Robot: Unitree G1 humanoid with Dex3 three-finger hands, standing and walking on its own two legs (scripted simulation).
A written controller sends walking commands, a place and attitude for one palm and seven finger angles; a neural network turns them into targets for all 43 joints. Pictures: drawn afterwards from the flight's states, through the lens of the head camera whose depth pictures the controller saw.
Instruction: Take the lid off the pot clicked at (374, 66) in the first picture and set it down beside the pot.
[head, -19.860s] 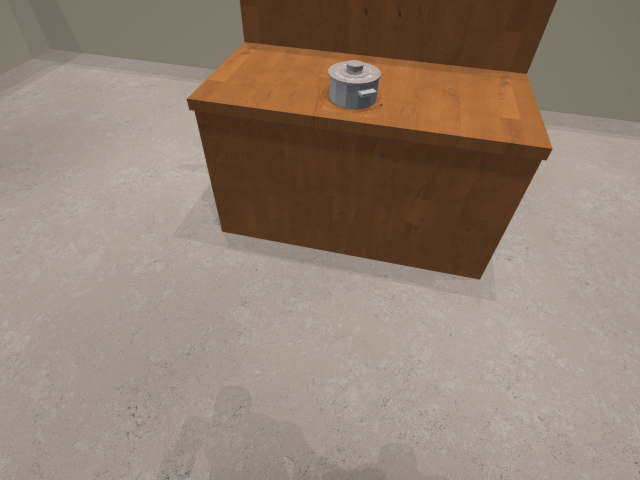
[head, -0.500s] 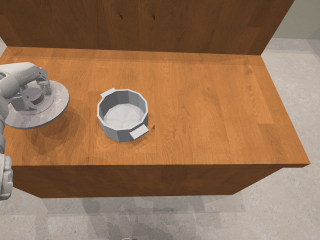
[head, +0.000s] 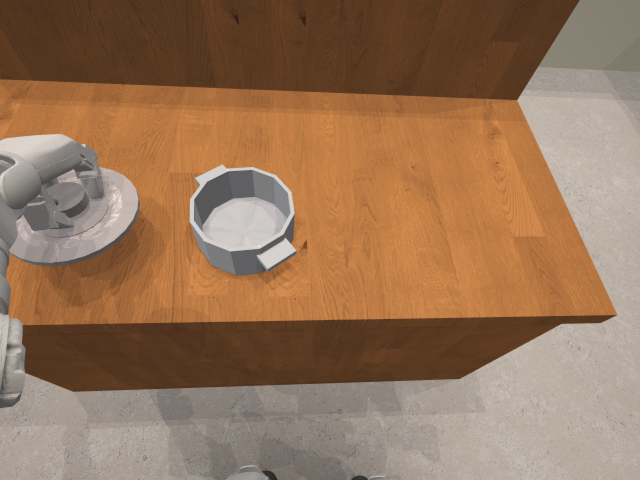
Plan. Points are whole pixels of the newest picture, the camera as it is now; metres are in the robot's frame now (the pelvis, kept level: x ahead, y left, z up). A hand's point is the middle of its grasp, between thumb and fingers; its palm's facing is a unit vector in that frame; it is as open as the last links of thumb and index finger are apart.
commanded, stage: lower the lid onto the table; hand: left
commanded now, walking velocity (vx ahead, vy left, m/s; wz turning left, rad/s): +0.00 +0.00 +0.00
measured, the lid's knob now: (64, 200) +0.47 +0.32 +0.03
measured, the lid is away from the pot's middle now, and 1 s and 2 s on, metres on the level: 0.23 0.24 0.26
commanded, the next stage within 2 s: open the fingers wide in 1.22 s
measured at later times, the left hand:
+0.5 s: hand (58, 215) +0.45 +0.33 +0.02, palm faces -0.50 -0.09 -0.86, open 7.9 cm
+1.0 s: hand (67, 226) +0.46 +0.34 -0.02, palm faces -0.51 -0.09 -0.86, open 7.9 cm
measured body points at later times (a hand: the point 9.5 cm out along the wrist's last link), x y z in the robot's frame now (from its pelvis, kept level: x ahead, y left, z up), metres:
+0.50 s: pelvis +0.00 +0.01 -0.01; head +0.11 +0.05 +0.42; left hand +0.47 +0.33 +0.07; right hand -0.01 -0.28 -0.11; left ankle +0.01 +0.08 -0.72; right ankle -0.01 -0.16 -0.72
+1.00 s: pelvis -0.01 +0.03 -0.03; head +0.11 +0.07 +0.40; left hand +0.48 +0.34 +0.03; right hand -0.03 -0.26 -0.12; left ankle +0.01 +0.08 -0.72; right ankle -0.01 -0.16 -0.72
